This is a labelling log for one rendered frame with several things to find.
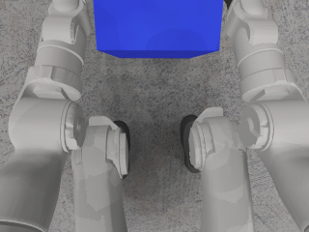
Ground right robot upper arm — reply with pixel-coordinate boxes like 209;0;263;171
238;99;309;232

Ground left robot upper arm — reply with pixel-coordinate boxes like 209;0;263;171
0;97;87;232

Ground robot right thigh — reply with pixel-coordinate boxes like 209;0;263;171
188;115;256;232

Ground robot left forearm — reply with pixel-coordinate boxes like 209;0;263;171
8;0;93;144

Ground carton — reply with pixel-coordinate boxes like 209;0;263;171
93;0;224;59

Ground right robot foot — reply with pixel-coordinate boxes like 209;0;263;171
180;114;200;173

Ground robot right forearm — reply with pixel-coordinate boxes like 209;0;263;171
224;0;309;104

